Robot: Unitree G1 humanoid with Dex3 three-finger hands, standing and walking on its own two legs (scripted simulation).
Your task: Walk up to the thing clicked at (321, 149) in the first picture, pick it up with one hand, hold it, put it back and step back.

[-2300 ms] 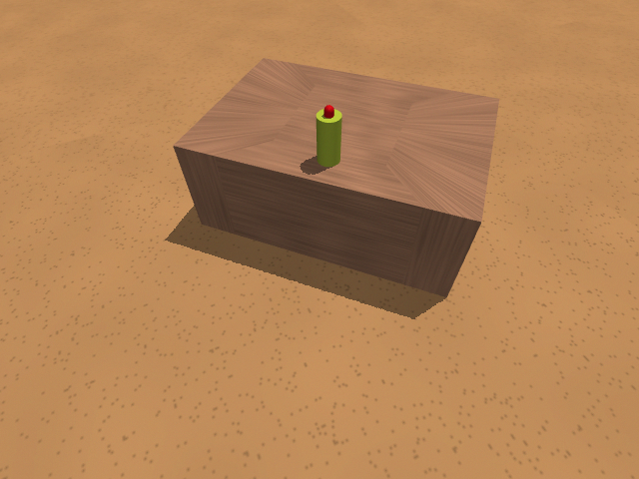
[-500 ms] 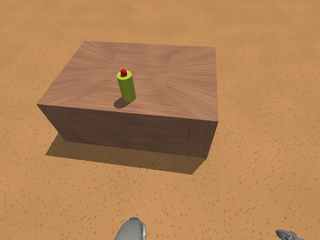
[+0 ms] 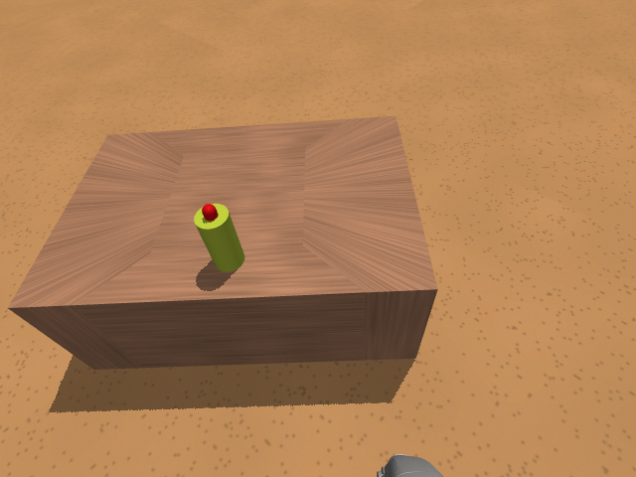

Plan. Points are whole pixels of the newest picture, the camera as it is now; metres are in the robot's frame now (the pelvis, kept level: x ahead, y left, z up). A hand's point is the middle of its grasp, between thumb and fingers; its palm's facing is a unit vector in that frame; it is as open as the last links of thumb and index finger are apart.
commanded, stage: walk up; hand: left
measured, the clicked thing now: (219, 235) +0.68 +0.25 -0.23
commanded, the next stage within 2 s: none
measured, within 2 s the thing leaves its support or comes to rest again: neither
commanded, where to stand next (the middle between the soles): +0.24 +0.12 m, yaw -3 degrees
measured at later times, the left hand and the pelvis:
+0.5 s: hand (43, 470) +0.18 +0.42 -0.14, palm faces -0.08 -0.88 -0.46, open 7.4 cm; pelvis +0.13 +0.12 +0.00, yaw -3 degrees
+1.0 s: hand (111, 369) +0.32 +0.36 -0.13, palm faces -0.10 -0.94 -0.32, open 7.4 cm; pelvis +0.19 +0.13 +0.01, yaw -5 degrees
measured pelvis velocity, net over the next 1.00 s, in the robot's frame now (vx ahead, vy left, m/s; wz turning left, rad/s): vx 0.19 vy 0.13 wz -0.08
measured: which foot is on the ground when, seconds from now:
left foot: up 0.00-0.34, down 0.36-1.00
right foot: down 0.00-0.36, up 0.38-0.68, down 0.70-1.00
